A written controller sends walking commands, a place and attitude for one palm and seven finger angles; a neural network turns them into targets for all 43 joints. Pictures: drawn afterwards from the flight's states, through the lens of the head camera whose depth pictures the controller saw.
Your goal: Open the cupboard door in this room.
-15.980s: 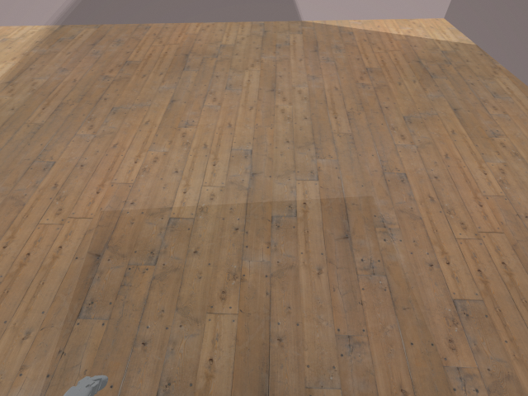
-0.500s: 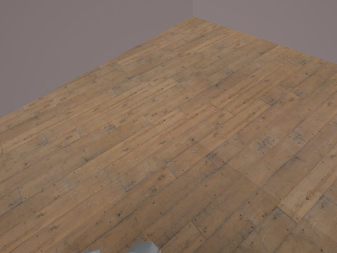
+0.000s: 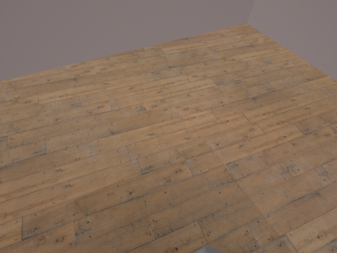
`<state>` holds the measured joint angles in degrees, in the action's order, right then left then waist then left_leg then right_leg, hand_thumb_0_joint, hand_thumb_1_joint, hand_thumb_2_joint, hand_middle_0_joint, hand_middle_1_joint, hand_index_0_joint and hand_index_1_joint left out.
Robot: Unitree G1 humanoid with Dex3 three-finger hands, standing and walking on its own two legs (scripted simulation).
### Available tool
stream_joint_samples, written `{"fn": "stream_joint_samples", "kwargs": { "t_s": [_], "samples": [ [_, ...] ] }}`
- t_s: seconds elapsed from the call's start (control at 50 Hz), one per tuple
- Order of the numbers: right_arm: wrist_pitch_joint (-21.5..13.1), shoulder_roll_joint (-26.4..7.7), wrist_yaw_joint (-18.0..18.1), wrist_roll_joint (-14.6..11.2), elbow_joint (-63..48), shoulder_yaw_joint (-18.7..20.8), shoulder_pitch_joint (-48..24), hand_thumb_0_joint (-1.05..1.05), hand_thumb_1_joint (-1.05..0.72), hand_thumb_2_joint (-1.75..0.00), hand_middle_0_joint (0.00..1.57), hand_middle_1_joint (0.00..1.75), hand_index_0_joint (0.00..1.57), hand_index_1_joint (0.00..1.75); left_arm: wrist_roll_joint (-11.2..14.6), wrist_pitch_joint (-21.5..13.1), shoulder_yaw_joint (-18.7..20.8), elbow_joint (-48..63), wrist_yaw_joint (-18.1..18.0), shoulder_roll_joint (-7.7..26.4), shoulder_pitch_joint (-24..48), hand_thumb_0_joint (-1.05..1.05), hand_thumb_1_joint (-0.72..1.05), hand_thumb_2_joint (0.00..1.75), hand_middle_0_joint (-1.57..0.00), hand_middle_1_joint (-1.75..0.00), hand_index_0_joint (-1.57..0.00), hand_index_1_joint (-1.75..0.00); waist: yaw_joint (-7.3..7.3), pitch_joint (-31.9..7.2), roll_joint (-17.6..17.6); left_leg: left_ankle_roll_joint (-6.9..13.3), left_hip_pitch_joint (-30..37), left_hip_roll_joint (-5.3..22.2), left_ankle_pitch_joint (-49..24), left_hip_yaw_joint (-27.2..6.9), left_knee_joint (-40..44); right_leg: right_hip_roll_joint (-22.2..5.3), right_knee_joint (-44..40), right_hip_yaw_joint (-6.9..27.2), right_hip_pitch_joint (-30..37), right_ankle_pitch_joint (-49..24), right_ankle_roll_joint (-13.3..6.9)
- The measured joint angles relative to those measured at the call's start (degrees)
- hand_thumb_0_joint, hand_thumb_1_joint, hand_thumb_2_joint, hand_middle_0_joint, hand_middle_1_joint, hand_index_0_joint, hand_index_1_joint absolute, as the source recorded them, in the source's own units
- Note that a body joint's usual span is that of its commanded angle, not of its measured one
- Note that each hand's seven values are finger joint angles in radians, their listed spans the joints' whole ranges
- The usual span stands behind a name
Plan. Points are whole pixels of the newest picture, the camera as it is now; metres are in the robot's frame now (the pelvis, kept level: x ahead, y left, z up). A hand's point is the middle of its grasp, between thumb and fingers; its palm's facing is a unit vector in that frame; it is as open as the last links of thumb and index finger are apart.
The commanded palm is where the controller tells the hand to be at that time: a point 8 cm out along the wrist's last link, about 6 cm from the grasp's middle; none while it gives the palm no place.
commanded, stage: turn or walk to find it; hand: left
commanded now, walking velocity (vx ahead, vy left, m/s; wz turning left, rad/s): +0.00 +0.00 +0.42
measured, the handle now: out of the picture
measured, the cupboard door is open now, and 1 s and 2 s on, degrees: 0 0 0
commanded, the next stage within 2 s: none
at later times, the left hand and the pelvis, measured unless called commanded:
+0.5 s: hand out of the picture +0.01 +0.15 -0.15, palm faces +0.23 -0.94 -0.26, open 7.4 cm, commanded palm none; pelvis -0.02 -0.05 +0.00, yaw +14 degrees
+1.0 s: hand out of the picture -0.07 +0.20 -0.16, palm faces +0.44 -0.86 -0.26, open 7.4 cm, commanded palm none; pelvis -0.05 -0.02 +0.00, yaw +25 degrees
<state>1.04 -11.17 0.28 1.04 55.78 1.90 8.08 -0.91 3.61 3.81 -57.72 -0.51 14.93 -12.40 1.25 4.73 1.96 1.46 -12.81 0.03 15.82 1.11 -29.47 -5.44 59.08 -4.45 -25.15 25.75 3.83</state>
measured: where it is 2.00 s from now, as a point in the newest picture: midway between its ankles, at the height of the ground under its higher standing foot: outside the picture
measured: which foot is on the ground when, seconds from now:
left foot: down 0.00-0.26, up 0.28-0.68, down 0.70-1.00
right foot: up 0.00-0.24, down 0.26-0.70, up 0.72-1.00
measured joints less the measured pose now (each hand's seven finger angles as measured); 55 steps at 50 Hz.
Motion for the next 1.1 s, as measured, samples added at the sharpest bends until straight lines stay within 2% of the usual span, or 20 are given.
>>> {"fn": "stream_joint_samples", "kwargs": {
  "t_s": [0.14,0.2,0.26,0.3,0.34,0.38,0.44,0.5,0.6,0.64,0.68,0.7,0.72,0.76,0.8,0.86,0.94,1.02,1.08,1.1],
  "samples": [
    [0.1,0.1,-0.1,0.1,-0.5,0.3,0.6,0.00,-0.90,-0.90,0.20,0.30,0.20,0.30,0.2,-0.6,-0.5,2.0,0.0,-1.1,2.2,0.00,0.91,0.89,-0.19,-0.29,-0.20,-0.30,-1.04,-0.7,-1.5,-0.2,-0.2,-1.1,-2.6,-2.7,2.6,1.1,-6.0,2.3,1.6,-0.4,0.8],
    [0.5,-0.2,-0.3,0.3,-0.5,0.7,1.3,0.00,-0.90,-0.90,0.20,0.30,0.20,0.30,0.4,-1.1,-0.9,2.9,-0.1,-1.9,3.3,0.00,0.91,0.89,-0.19,-0.29,-0.20,-0.30,-1.90,-0.7,-2.5,-0.9,-1.6,-1.4,-2.6,-4.3,1.5,2.1,-14.0,2.2,4.7,-0.8,0.5],
    [1.0,-0.8,-0.4,0.0,-0.4,1.2,2.4,0.00,-0.90,-0.90,0.20,0.30,0.20,0.30,0.4,-2.4,-1.4,4.1,0.0,-2.6,3.6,0.00,0.91,0.89,-0.19,-0.29,-0.20,-0.30,-2.22,-1.2,-3.1,-2.1,-3.8,-2.2,-1.6,-5.7,-1.6,2.8,-26.2,1.3,9.8,-7.9,-0.3],
    [1.5,-1.8,-0.4,-0.3,-0.1,1.9,2.8,0.00,-0.90,-0.90,0.20,0.30,0.20,0.30,0.0,-3.2,-1.7,4.3,-0.2,-3.9,3.7,0.00,0.91,0.89,-0.19,-0.29,-0.20,-0.30,-2.47,-0.8,-5.0,-2.2,-6.4,-1.9,3.5,-6.4,-8.0,3.4,-26.1,-0.3,10.0,-9.0,-3.4],
    [2.4,-2.4,-0.5,-0.1,0.2,2.4,3.3,0.00,-0.90,-0.90,0.20,0.30,0.20,0.30,-0.1,-3.4,-1.9,4.8,-0.3,-4.8,3.1,0.00,0.91,0.89,-0.20,-0.29,-0.20,-0.30,-2.46,-0.8,-5.2,-2.2,-10.3,-2.7,9.7,-5.7,-19.5,2.6,-25.8,-1.5,10.3,-8.4,-5.0],
    [2.9,-3.1,-0.8,0.0,0.6,2.8,3.5,0.00,-0.90,-0.90,0.20,0.30,0.20,0.30,-0.2,-3.3,-2.0,4.8,-0.4,-5.5,2.4,0.00,0.91,0.89,-0.20,-0.29,-0.20,-0.30,-2.50,-0.5,-5.2,-2.6,-13.2,-2.2,9.5,-4.5,-29.4,1.9,-27.1,-2.5,11.2,-8.8,-5.3],
    [3.1,-3.6,-1.1,0.1,0.9,3.1,3.9,0.00,-0.91,-0.90,0.20,0.30,0.20,0.30,-0.3,-3.1,-2.2,4.3,-0.5,-6.0,1.7,0.00,0.90,0.89,-0.20,-0.29,-0.20,-0.30,-2.79,-0.2,-5.0,-3.7,-14.6,-0.5,7.4,-3.2,-35.4,1.0,-28.6,-4.1,12.1,-9.7,-5.2],
    [3.3,-3.6,-1.2,0.1,1.4,2.9,4.1,0.00,-0.91,-0.90,0.20,0.30,0.20,0.30,-0.5,-3.1,-2.2,3.9,-0.4,-6.0,1.0,0.00,0.90,0.89,-0.20,-0.30,-0.20,-0.30,-2.63,0.2,-4.2,-4.4,-13.2,1.1,7.6,-2.3,-33.2,0.0,-29.4,-5.6,12.4,-10.1,-5.1],
    [3.1,-3.0,-1.1,-0.3,1.9,2.1,3.0,0.00,-0.91,-0.90,0.20,0.30,0.19,0.30,-0.8,-3.2,-1.8,3.2,-0.2,-4.9,0.3,0.00,0.90,0.89,-0.20,-0.30,-0.20,-0.30,-1.39,1.0,-2.3,-4.6,-8.0,2.3,10.6,-0.2,-21.1,-1.9,-28.6,-7.8,11.5,-10.1,-4.3],
    [2.6,-2.6,-1.0,-0.5,1.7,1.7,2.3,0.00,-0.91,-0.90,0.20,0.30,0.19,0.30,-0.8,-3.0,-1.4,2.8,-0.1,-4.0,0.0,0.00,0.90,0.89,-0.20,-0.30,-0.20,-0.30,-0.88,1.2,-1.5,-4.3,-5.5,2.2,10.0,0.9,-15.0,-2.8,-27.3,-8.6,10.7,-9.7,-3.7],
    [1.8,-2.4,-1.0,-0.6,1.0,1.4,1.8,0.00,-0.91,-0.90,0.20,0.30,0.19,0.30,-0.5,-2.7,-1.0,2.3,-0.1,-3.1,-0.5,0.00,0.90,0.89,-0.20,-0.30,-0.20,-0.30,-0.77,1.1,-1.0,-3.8,-2.0,2.0,4.9,2.0,-6.3,-3.6,-24.6,-9.5,9.5,-8.6,-2.8],
    [1.2,-2.4,-1.1,-0.5,0.6,1.3,1.6,0.00,-0.91,-0.90,0.20,0.30,0.20,0.30,-0.3,-2.3,-0.8,2.2,-0.1,-2.5,-0.9,0.00,0.90,0.89,-0.20,-0.30,-0.20,-0.30,-0.77,0.7,-0.8,-2.1,-1.0,1.9,3.2,2.0,-3.4,-4.1,-22.4,-9.8,8.2,-7.6,-2.2],
    [0.8,-1.8,-1.0,-0.3,0.5,1.3,1.1,0.00,-0.91,-0.90,0.20,0.30,0.20,0.30,-0.1,-1.6,-0.5,1.9,-0.1,-1.7,-0.9,0.00,0.90,0.89,-0.20,-0.30,-0.20,-0.30,-0.48,0.9,0.4,-1.1,-1.5,1.2,3.4,2.3,-4.2,-4.5,-18.9,-8.1,6.7,-3.6,-1.5],
    [0.2,-0.8,-0.8,-0.1,0.0,0.8,0.6,0.00,-0.91,-0.90,0.20,0.30,0.20,0.30,-0.1,-0.2,-0.2,1.0,-0.4,-0.5,-0.6,0.00,0.91,0.89,-0.20,-0.29,-0.20,-0.30,-0.22,1.0,1.3,-0.6,-1.9,0.8,3.6,2.1,-4.9,-2.9,-10.2,-4.0,3.4,2.5,-0.7],
    [0.0,-0.2,-0.3,0.0,-0.2,0.5,0.6,0.00,-0.91,-0.90,0.20,0.30,0.20,0.30,0.0,0.5,0.1,0.3,-0.3,0.0,-0.1,0.00,0.91,0.89,-0.20,-0.29,-0.20,-0.30,-0.41,0.7,0.9,-0.6,-1.4,0.8,2.6,1.1,-3.3,-1.2,-3.3,-1.5,0.9,2.3,-0.2],
    [-0.1,0.0,0.0,0.0,-0.1,0.2,0.7,0.00,-0.90,-0.90,0.20,0.30,0.20,0.30,0.1,0.0,0.1,0.5,0.1,0.1,0.6,0.00,0.91,0.89,-0.19,-0.29,-0.20,-0.30,-0.46,0.3,0.0,-0.4,-0.5,0.4,0.3,-0.4,0.0,0.1,0.2,0.3,-0.6,0.0,0.3],
    [-0.1,0.1,0.0,0.0,-0.2,0.2,0.9,0.00,-0.90,-0.90,0.20,0.30,0.20,0.30,0.2,-0.5,-0.3,1.6,0.2,-0.4,1.9,0.00,0.91,0.89,-0.19,-0.29,-0.20,-0.30,-0.74,-0.1,-0.9,-0.5,-0.2,-0.3,-1.3,-2.0,2.1,0.9,-3.0,1.7,0.3,-0.3,0.8],
    [0.4,-0.3,-0.1,0.2,-0.3,0.6,1.3,0.00,-0.90,-0.90,0.20,0.30,0.20,0.30,0.4,-0.9,-0.8,2.8,0.1,-1.5,3.4,0.00,0.91,0.89,-0.19,-0.29,-0.20,-0.30,-1.72,-0.3,-2.1,-1.2,-1.2,-1.0,-1.6,-3.8,1.5,1.9,-11.6,2.0,3.7,0.1,0.6],
    [0.8,-0.8,-0.2,0.1,-0.4,1.1,1.9,0.00,-0.90,-0.90,0.20,0.30,0.20,0.30,0.6,-2.0,-1.3,3.8,0.1,-2.4,3.9,0.00,0.91,0.89,-0.19,-0.29,-0.20,-0.30,-2.19,-0.7,-3.0,-2.2,-2.9,-1.6,-0.8,-5.2,-1.0,2.8,-23.3,1.3,8.5,-5.8,0.2],
    [0.9,-1.2,-0.3,-0.1,-0.3,1.4,2.1,0.00,-0.90,-0.90,0.20,0.30,0.20,0.30,0.4,-2.6,-1.4,4.0,0.0,-2.8,3.9,0.00,0.91,0.89,-0.19,-0.29,-0.20,-0.30,-2.17,-0.8,-3.7,-2.7,-3.8,-1.6,-0.1,-5.8,-2.7,3.1,-26.1,0.6,9.6,-8.2,-1.4]
  ]
}}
